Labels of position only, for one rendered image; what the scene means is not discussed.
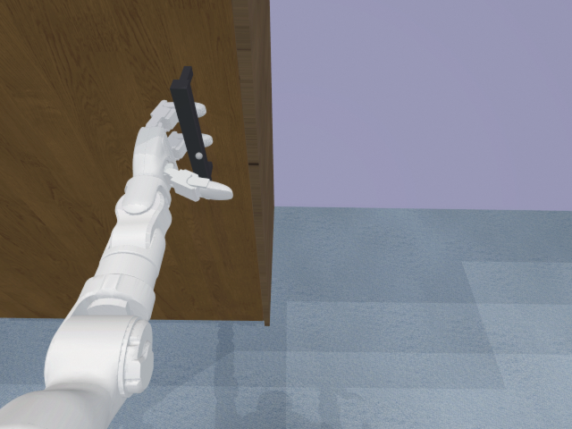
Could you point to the robot left hand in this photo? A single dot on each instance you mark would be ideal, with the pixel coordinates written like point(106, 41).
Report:
point(153, 151)

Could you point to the handle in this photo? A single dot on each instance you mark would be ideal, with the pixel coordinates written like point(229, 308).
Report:
point(188, 118)

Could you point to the robot left upper arm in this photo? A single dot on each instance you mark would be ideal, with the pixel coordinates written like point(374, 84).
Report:
point(96, 363)

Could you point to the wardrobe door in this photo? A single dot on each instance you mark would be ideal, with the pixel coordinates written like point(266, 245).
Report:
point(78, 79)

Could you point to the robot left forearm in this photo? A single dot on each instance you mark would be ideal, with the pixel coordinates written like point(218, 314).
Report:
point(126, 276)

